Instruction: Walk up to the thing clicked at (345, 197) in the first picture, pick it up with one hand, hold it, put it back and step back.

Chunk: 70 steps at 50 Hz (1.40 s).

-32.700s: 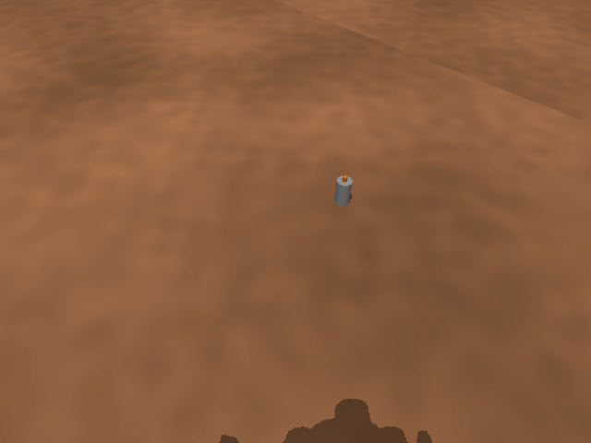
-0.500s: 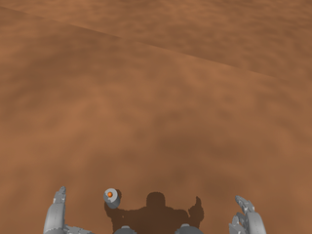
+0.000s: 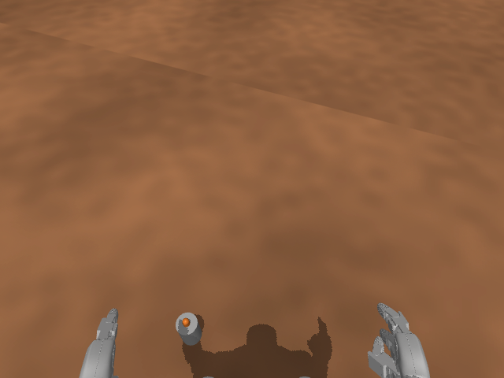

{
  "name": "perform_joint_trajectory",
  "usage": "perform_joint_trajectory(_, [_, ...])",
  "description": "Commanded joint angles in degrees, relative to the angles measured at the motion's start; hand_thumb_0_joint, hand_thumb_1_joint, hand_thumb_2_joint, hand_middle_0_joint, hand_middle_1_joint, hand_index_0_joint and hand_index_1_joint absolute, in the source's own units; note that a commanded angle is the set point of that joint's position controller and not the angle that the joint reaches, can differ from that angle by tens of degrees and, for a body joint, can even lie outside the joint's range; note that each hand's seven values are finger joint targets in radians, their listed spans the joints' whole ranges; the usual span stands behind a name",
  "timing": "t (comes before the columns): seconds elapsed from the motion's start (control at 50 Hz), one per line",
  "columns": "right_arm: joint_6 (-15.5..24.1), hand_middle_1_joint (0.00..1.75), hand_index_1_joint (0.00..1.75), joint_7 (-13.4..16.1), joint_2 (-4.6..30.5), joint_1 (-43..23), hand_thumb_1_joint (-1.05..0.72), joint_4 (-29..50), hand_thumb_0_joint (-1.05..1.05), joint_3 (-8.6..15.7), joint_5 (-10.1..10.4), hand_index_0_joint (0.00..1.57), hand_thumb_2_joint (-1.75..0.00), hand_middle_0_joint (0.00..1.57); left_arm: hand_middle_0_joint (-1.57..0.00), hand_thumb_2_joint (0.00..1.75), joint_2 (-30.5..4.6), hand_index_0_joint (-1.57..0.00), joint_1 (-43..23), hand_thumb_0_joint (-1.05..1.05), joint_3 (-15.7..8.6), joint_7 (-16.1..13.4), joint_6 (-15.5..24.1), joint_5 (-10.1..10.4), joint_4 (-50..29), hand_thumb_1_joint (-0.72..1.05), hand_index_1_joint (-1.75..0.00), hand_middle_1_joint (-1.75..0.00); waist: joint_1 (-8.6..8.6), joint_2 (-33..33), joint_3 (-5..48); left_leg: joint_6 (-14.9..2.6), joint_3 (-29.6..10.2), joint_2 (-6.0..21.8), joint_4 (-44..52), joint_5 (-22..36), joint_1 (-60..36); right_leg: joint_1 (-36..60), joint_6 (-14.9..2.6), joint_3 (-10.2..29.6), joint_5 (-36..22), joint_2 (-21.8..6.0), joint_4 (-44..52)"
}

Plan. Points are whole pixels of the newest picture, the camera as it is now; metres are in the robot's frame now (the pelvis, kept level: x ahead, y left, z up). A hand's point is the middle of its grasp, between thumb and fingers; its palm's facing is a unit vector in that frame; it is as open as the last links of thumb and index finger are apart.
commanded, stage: home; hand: left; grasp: from the side
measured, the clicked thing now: (188, 328) +0.39 +0.21 -0.64
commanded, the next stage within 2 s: stand in 1.36 s
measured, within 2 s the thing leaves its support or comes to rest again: neither
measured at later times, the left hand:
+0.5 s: hand (148, 365) +0.17 +0.17 -0.06, palm faces +0.09 -0.95 -0.29, open 17.7 cm
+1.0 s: hand (144, 366) +0.17 +0.18 -0.05, palm faces +0.09 -0.95 -0.28, open 17.6 cm
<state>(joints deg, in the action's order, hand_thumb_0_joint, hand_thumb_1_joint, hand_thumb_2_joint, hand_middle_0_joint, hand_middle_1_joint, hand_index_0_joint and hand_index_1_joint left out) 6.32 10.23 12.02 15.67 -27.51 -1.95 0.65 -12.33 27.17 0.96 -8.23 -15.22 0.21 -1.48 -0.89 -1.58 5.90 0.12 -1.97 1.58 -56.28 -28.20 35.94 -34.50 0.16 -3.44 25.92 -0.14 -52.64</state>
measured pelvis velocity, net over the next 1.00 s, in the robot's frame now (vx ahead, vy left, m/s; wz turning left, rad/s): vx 0.00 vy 0.00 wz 0.00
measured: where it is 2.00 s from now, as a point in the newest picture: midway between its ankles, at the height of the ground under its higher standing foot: outside the picture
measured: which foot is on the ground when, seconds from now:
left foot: down 0.00-1.00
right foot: down 0.00-1.00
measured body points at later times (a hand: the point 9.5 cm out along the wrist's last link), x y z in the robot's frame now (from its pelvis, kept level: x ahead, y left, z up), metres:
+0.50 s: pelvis +0.00 -0.01 +0.00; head +0.03 -0.01 +0.45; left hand +0.16 +0.22 -0.03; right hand +0.16 -0.25 -0.07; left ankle +0.00 +0.12 -0.69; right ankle +0.01 -0.13 -0.69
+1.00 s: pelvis +0.00 +0.00 +0.00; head +0.02 +0.00 +0.45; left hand +0.16 +0.23 -0.03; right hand +0.16 -0.24 -0.07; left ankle +0.00 +0.12 -0.69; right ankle +0.01 -0.13 -0.69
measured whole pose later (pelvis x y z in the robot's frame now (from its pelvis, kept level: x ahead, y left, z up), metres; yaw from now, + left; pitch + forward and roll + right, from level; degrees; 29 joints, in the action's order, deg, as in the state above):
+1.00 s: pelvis +0.00 +0.00 +0.00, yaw +0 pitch +7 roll -2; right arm 7.3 9.9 11.8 15.9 -29.2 -1.6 0.7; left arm -11.9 26.4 0.7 -7.4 -14.4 0.3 0.5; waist -0.9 -1.6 5.5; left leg 0.5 -1.8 1.7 -54.8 -27.7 34.5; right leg -33.4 -0.2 -3.2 25.6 0.0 -51.8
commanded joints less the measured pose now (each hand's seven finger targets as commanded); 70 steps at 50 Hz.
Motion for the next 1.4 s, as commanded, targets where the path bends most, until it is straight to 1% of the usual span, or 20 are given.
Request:
perform_joint_trajectory(0.0, [3.2, 0.3, 0.3, 0.42, 6.53, -3.39, -0.9, 8.51, 0.0, 2.66, 0.07, 0.2, -0.9, 0.2, -0.04, 0.02, -4.95, -0.04, -0.99, 0.0, -2.84, -0.65, 2.96, -0.13, -9.38, -0.61, -0.04, -0.05, -0.47, -1.11, 4.49, -0.42, 0.78, -1.33, 10.41, 11.87, -3.46, 3.93, -0.74, -0.2, -10.1, 1.4, 8.77])
perform_joint_trajectory(0.02, [3.3, 0.3, 0.3, 0.46, 7.13, -3.55, -0.9, 8.5, 0.0, 3.24, 0.05, 0.2, -0.9, 0.2, -0.04, 0.03, -5.81, -0.04, -3.06, 0.0, -3.58, -0.67, 3.2, -0.04, -11.06, -0.6, -0.05, -0.05, -0.62, -1.16, 5.16, -0.39, 0.71, -1.3, 10.56, 11.12, -3.57, 4.11, -0.77, -0.22, -9.3, 1.51, 8.87])
perform_joint_trajectory(0.1, [3.31, 0.3, 0.3, 0.26, 6.39, -3.31, -0.9, 8.28, 0.0, 2.72, 0.13, 0.2, -0.9, 0.2, -0.04, 0.0, -4.5, -0.04, -0.04, 0.0, -2.9, -0.31, 3.35, -0.06, -8.05, -0.61, -0.04, -0.04, -0.32, -0.59, 4.55, -0.37, 0.91, -1.24, 10.45, 12.77, -3.77, 4.15, -0.79, -0.16, -10.69, 1.5, 8.8])
perform_joint_trajectory(0.14, [3.45, 0.3, 0.3, 0.17, 6.94, -3.43, -0.9, 8.42, 0.0, 3.2, 0.24, 0.2, -0.9, 0.2, -0.04, 0.03, -5.65, -0.04, -1.35, 0.0, -3.94, -0.44, 3.39, -0.06, -9.4, -0.6, -0.05, -0.05, -0.28, -0.28, 5.62, -0.46, 1.07, -1.29, 10.28, 13.15, -4.36, 4.66, -0.73, 0.04, -11.35, 1.36, 8.87])
perform_joint_trajectory(0.32, [3.59, 0.3, 0.3, 0.13, 6.79, -3.34, -0.9, 7.85, 0.0, 3.22, 0.18, 0.2, -0.9, 0.2, -0.04, 0.02, -5.68, -0.04, -2.21, 0.0, -3.89, -0.24, 3.58, -0.05, -8.68, -0.61, -0.05, -0.05, -0.58, 0.26, 6.14, -0.69, 1.24, -1.41, 10.03, 12.78, -4.31, 5.01, -0.57, 0.34, -11.28, 1.22, 9.16])
perform_joint_trajectory(0.38, [3.65, 0.3, 0.3, 0.27, 6.42, -3.0, -0.9, 7.52, 0.0, 2.97, 0.23, 0.2, -0.9, 0.2, -0.04, 0.02, -4.09, -0.04, -0.61, 0.0, -2.62, -0.03, 3.42, -0.05, -6.88, -0.61, -0.05, -0.05, -0.75, 1.36, 5.87, -0.76, 1.48, -1.37, 9.54, 14.26, -4.68, 5.08, -0.37, 0.36, -12.98, 1.16, 9.14])
perform_joint_trajectory(0.44, [3.61, 0.3, 0.3, 0.34, 7.01, -3.34, -0.9, 7.44, 0.0, 3.44, 0.17, 0.2, -0.9, 0.2, -0.04, 0.02, -6.62, -0.04, -2.23, 0.0, -4.63, -0.26, 3.71, -0.11, -9.54, -0.6, -0.05, -0.05, -0.02, -0.08, 6.95, -0.72, 1.73, -1.51, 9.23, 15.04, -5.2, 5.88, -0.37, 0.7, -14.04, 0.9, 9.41])
perform_joint_trajectory(0.46, [3.61, 0.3, 0.3, 0.35, 6.97, -3.21, -0.9, 7.56, 0.0, 3.42, 0.11, 0.2, -0.9, 0.2, -0.04, 0.03, -5.64, -0.04, -1.96, 0.0, -3.62, -0.15, 3.59, -0.2, -8.51, -0.59, -0.05, -0.05, -0.83, 0.78, 6.79, -0.85, 1.78, -1.47, 8.99, 15.08, -5.32, 5.73, -0.24, 0.88, -14.4, 0.9, 9.53])
perform_joint_trajectory(0.5, [3.74, 0.3, 0.3, 0.43, 6.82, -3.44, -0.9, 7.61, 0.0, 3.35, 0.15, 0.2, -0.9, 0.2, -0.04, 0.03, -5.64, -0.04, -1.75, 0.0, -3.94, -0.18, 3.5, -0.03, -8.36, -0.6, -0.05, -0.05, -0.62, 0.71, 5.9, -0.92, 1.89, -1.56, 9.17, 13.43, -4.55, 5.09, -0.21, 0.92, -13.02, 0.8, 10.04])
perform_joint_trajectory(0.52, [3.71, 0.3, 0.3, 0.44, 6.37, -3.54, -0.9, 7.52, 0.0, 2.99, 0.16, 0.2, -0.9, 0.2, -0.04, 0.03, -4.63, -0.04, -1.76, 0.0, -2.96, -0.02, 3.42, 0.0, -7.74, -0.6, -0.05, -0.05, -0.86, 1.29, 4.78, -1.0, 1.98, -1.63, 9.31, 12.73, -4.25, 4.69, -0.11, 0.92, -12.39, 0.71, 10.44])
perform_joint_trajectory(0.56, [3.76, 0.3, 0.3, 0.29, 6.93, -3.55, -0.9, 7.38, 0.0, 3.39, 0.15, 0.2, -0.9, 0.2, -0.04, 0.03, -6.04, -0.04, -2.08, 0.0, -4.39, -0.16, 3.56, -0.03, -8.86, -0.59, -0.05, -0.05, -0.34, -0.01, 5.96, -0.82, 1.68, -1.54, 9.92, 12.44, -4.5, 5.18, -0.48, 0.75, -11.43, 0.86, 9.95])
perform_joint_trajectory(0.58, [3.78, 0.3, 0.3, 0.2, 6.59, -3.7, -0.9, 7.36, 0.0, 3.06, 0.23, 0.2, -0.9, 0.2, -0.04, 0.03, -5.13, -0.04, -1.74, 0.0, -3.37, 0.06, 3.57, 0.02, -8.38, -0.6, -0.05, -0.05, -0.21, -0.6, 4.61, -0.67, 1.61, -1.5, 10.38, 12.37, -4.37, 4.65, -0.58, 0.53, -11.0, 0.89, 9.78])
perform_joint_trajectory(0.68, [3.88, 0.3, 0.3, 0.18, 6.43, -3.81, -0.9, 7.49, 0.0, 3.06, 0.15, 0.2, -0.9, 0.2, -0.04, 0.03, -5.53, -0.04, -1.62, 0.0, -3.99, 0.03, 3.59, 0.05, -8.5, -0.6, -0.05, -0.05, -0.28, -0.14, 4.55, -0.91, 1.77, -1.67, 10.16, 11.66, -4.14, 4.83, -0.4, 0.69, -10.65, 0.75, 10.45])
perform_joint_trajectory(0.8, [3.98, 0.3, 0.3, 0.29, 6.46, -3.39, -0.9, 7.28, 0.0, 3.07, 0.1, 0.2, -0.9, 0.2, -0.05, 0.03, -4.36, -0.05, -1.24, 0.0, -2.82, 0.15, 3.62, -0.08, -7.84, -0.59, -0.05, -0.05, -0.77, -0.56, 5.56, -0.63, 1.31, -1.32, 10.3, 13.7, -5.44, 4.63, -0.63, 0.15, -12.1, 1.22, 9.35])
perform_joint_trajectory(0.88, [4.01, 0.3, 0.3, 0.33, 6.95, -3.43, -0.9, 7.29, 0.0, 3.39, 0.07, 0.2, -0.9, 0.2, -0.05, 0.04, -5.48, -0.05, -1.61, 0.0, -4.02, -0.1, 3.58, -0.1, -8.23, -0.58, -0.05, -0.05, -0.36, 0.13, 5.57, -0.62, 1.15, -1.26, 10.46, 13.5, -5.07, 5.12, -0.73, 0.09, -11.73, 1.26, 9.28])
perform_joint_trajectory(0.9, [4.04, 0.3, 0.3, 0.35, 6.63, -3.5, -0.9, 7.43, 0.0, 3.16, 0.12, 0.2, -0.9, 0.2, -0.05, 0.03, -4.98, -0.05, -2.37, 0.0, -3.08, -0.02, 3.65, -0.03, -9.09, -0.59, -0.05, -0.05, -0.39, -0.48, 5.54, -0.62, 1.19, -1.33, 10.61, 13.1, -5.12, 4.88, -0.69, -0.03, -11.28, 1.25, 9.53])
perform_joint_trajectory(1.06, [4.3, 0.3, 0.3, 0.26, 6.86, -3.49, -0.9, 7.24, 0.0, 3.27, 0.14, 0.2, -0.9, 0.2, -0.05, 0.04, -5.29, -0.05, -2.57, 0.0, -3.52, -0.14, 3.56, -0.02, -8.39, -0.57, -0.05, -0.05, -0.23, -0.11, 4.6, -0.56, 0.85, -1.21, 11.47, 11.62, -4.65, 4.52, -0.81, -0.29, -9.56, 1.41, 9.35])
perform_joint_trajectory(1.18, [4.31, 0.3, 0.3, 0.33, 6.9, -3.35, -0.9, 7.29, 0.0, 3.45, 0.08, 0.2, -0.9, 0.2, -0.04, 0.03, -5.28, -0.04, -1.51, 0.0, -3.7, -0.11, 3.6, -0.15, -8.26, -0.59, -0.05, -0.05, 0.13, -0.91, 5.15, -0.35, 0.77, -1.12, 11.48, 12.01, -4.66, 4.37, -0.95, -0.43, -9.7, 1.52, 8.9])
perform_joint_trajectory(1.34, [4.57, 0.3, 0.3, 0.55, 6.83, -2.91, -0.9, 7.2, 0.0, 3.35, 0.06, 0.2, -0.9, 0.2, -0.05, 0.04, -4.89, -0.05, -1.94, 0.0, -3.34, -0.04, 3.37, -0.1, -8.67, -0.57, -0.05, -0.05, -0.65, 0.56, 5.67, -0.68, 1.17, -1.22, 10.42, 13.43, -5.27, 4.82, -0.65, 0.09, -11.64, 1.23, 9.33])
perform_joint_trajectory(1.38, [4.38, 0.3, 0.3, 0.55, 6.67, -2.87, -0.9, 7.02, 0.0, 3.36, -0.02, 0.2, -0.9, 0.2, -0.05, 0.05, -5.05, -0.05, -0.89, 0.0, -3.53, 0.0, 3.53, -0.1, -8.69, -0.57, -0.05, -0.05, -0.09, -0.08, 6.94, -0.58, 1.28, -1.26, 9.99, 15.33, -5.64, 5.64, -0.76, 0.15, -13.35, 1.12, 9.0])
